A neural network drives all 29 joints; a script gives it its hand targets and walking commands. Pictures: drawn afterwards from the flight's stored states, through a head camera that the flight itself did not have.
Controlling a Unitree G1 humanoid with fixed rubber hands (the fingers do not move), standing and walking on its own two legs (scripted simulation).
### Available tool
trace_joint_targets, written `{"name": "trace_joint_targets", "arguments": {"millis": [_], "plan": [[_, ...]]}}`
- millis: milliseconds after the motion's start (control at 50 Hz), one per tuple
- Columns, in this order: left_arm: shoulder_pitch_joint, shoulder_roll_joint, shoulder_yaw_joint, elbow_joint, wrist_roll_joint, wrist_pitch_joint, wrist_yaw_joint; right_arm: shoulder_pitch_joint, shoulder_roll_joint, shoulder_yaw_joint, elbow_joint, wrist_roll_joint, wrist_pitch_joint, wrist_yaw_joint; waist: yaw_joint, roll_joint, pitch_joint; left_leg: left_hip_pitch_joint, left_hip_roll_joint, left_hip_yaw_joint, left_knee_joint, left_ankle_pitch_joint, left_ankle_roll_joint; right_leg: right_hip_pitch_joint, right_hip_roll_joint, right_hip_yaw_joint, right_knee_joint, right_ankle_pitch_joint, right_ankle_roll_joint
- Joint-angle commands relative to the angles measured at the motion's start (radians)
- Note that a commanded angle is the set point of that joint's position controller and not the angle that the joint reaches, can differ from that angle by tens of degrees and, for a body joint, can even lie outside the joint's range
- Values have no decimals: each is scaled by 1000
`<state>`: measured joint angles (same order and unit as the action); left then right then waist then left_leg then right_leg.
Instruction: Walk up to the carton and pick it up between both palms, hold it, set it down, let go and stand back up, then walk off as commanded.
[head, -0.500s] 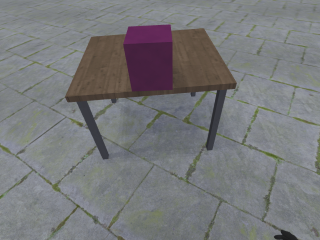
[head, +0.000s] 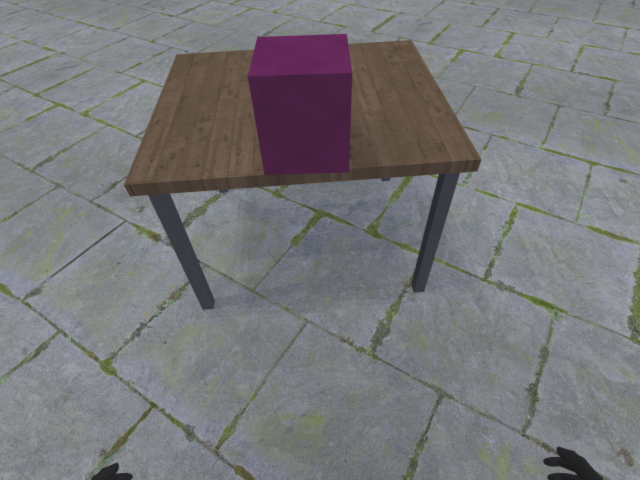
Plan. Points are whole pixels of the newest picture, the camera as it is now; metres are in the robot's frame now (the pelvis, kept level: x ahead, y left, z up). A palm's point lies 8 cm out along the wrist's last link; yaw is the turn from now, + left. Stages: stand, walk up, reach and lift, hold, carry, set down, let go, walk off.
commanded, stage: walk off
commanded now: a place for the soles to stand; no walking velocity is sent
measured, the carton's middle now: (304, 106) +0.93 +0.05 -0.01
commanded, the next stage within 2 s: stand in 0.70 s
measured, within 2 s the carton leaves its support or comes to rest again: neither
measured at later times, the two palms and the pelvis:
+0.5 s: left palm out of the picture +0.09 +0.32 -0.08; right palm out of the picture +0.10 -0.30 -0.08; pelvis -0.02 +0.01 +0.00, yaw +0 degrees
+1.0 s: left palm out of the picture +0.09 +0.31 -0.08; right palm out of the picture +0.10 -0.30 -0.08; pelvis -0.02 +0.00 +0.00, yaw +0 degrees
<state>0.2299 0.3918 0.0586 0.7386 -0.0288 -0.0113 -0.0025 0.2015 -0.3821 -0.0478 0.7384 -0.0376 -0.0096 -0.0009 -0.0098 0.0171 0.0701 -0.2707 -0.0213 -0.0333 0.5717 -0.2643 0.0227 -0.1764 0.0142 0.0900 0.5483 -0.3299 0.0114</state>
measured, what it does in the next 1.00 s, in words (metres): stands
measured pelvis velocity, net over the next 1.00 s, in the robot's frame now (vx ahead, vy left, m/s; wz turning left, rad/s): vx -0.02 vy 0.00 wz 0.00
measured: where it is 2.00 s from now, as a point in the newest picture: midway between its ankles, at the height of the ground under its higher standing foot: outside the picture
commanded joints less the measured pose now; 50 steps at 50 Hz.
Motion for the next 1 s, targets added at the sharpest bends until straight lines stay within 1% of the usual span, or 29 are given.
{"name": "trace_joint_targets", "arguments": {"millis": [0,20,40,120,140,180,200,240,300,360,420,440,480,520,560,580,600,620,660,680,700,720,740,760,780,800,860,900,980], "plan": [[-62,196,33,-7,59,-16,18,-71,-208,-37,6,25,-18,-1,1,19,-122,77,138,-87,-110,259,76,2,-77,30,-57,248,-59],[-54,182,35,-23,64,-19,17,-63,-202,-44,1,23,-20,2,8,60,-124,78,135,-107,-116,195,86,-15,-65,44,-69,209,-59],[-32,187,38,-14,62,-19,15,-72,-187,-40,-2,15,-21,-2,15,7,-109,62,127,-108,-114,200,76,-3,-76,55,-98,196,-66],[-68,205,39,-17,65,-18,17,-100,-201,-34,7,15,-14,1,8,35,-70,91,101,-75,-102,151,73,-78,-119,101,-144,153,-79],[-48,222,39,-12,65,-22,20,-80,-202,-44,18,22,-12,5,-1,-23,-63,107,111,-97,-103,137,78,-110,-110,76,-154,124,-74],[-68,198,39,-13,57,-20,19,-65,-213,-44,22,30,-19,7,6,82,-98,72,118,-149,-175,35,80,-60,-64,33,-92,132,-60],[-75,182,38,-3,64,-17,20,-75,-191,-44,31,17,-18,3,8,30,-28,33,119,-107,-154,63,79,-97,-87,50,-140,75,-66],[-93,200,38,-14,68,-18,12,-106,-197,-39,13,23,-9,9,4,-31,30,-2,102,-121,-180,-149,64,-131,-95,79,-194,-38,-71],[-62,208,46,-2,64,-19,4,-50,-215,-47,10,12,-20,14,0,88,-26,-3,119,-193,-254,-217,74,-108,-64,25,-121,-88,-61],[-39,188,43,5,59,-19,12,-112,-213,-46,9,14,-17,14,23,32,-4,-23,127,-188,-247,-243,82,-92,-62,29,-142,-97,-64],[-71,192,41,-17,67,-23,10,-67,-193,-40,10,13,-21,14,6,5,-47,6,112,-150,-181,-23,66,-50,-80,54,-133,33,-77],[-84,190,39,-9,64,-20,12,-77,-187,-40,9,12,-16,14,12,43,-66,46,108,-105,-138,66,51,-64,-95,76,-130,76,-75],[-65,203,36,-16,61,-28,15,-65,-202,-41,2,13,-21,12,-1,29,-104,92,122,-151,-148,179,71,-49,-66,35,-89,145,-61],[-27,188,38,2,58,-18,18,-71,-208,-39,17,11,-23,7,14,88,-138,97,145,-157,-173,167,76,-11,-45,22,-79,185,-49],[-77,185,33,8,68,-17,20,-92,-189,-38,20,20,-13,3,18,-1,-97,76,129,-115,-133,167,61,-21,-80,77,-132,200,-65],[-84,201,39,-12,62,-23,17,-85,-199,-39,0,20,-19,5,-3,16,-119,101,126,-134,-145,193,69,-37,-69,46,-77,230,-65],[-78,193,40,5,67,-21,17,-78,-199,-30,27,18,-16,3,11,8,-96,88,120,-90,-101,221,78,-39,-94,74,-116,208,-71],[-82,200,36,2,60,-16,18,-75,-200,-35,23,18,-17,3,0,98,-103,104,113,-119,-139,186,77,-79,-84,60,-98,183,-63],[-61,187,31,9,55,-11,18,-95,-209,-42,23,15,-15,4,7,110,-102,81,149,-152,-178,108,85,-57,-50,31,-85,131,-52],[-60,182,33,0,61,-11,17,-99,-213,-43,16,14,-16,3,23,41,-61,28,147,-155,-180,52,88,-50,-61,11,-102,103,-56],[-58,187,25,17,48,-24,10,-96,-202,-42,16,30,-17,-1,7,-18,-74,58,138,-146,-205,-64,49,-41,-79,52,-137,46,-64],[-51,185,14,19,45,-20,-1,-127,-193,-39,12,25,-18,7,12,-29,-69,46,144,-136,-198,-66,43,-33,-86,39,-138,67,-52],[-25,180,12,22,46,-22,0,-109,-183,-29,17,34,-30,9,13,52,-44,44,120,-121,-194,-73,37,-71,-94,74,-150,21,-60],[-53,195,20,28,62,-27,3,-119,-173,-33,7,22,-41,5,-14,76,-25,56,131,-138,-205,-77,31,-96,-87,76,-160,6,-65],[-58,195,20,13,52,-27,-2,-100,-199,-39,15,22,-41,5,3,32,-69,33,140,-149,-199,-97,47,-22,-82,54,-154,38,-54],[-86,178,10,12,57,-29,1,-103,-187,-37,21,17,-32,2,-4,67,-58,20,118,-124,-204,-94,34,-33,-88,35,-126,93,-55],[-79,208,22,25,53,-35,-5,-93,-203,-39,19,24,-31,11,-4,-5,-75,61,131,-117,-182,25,40,-43,-88,54,-139,73,-53],[-40,168,3,27,50,-30,-7,-112,-219,-43,30,29,-37,4,6,62,-85,70,130,-124,-195,18,39,-32,-88,47,-136,108,-60],[-38,197,11,37,47,-26,4,-121,-184,-36,28,27,-34,3,11,5,-108,116,121,-106,-146,125,33,-49,-95,60,-131,196,-55]]}}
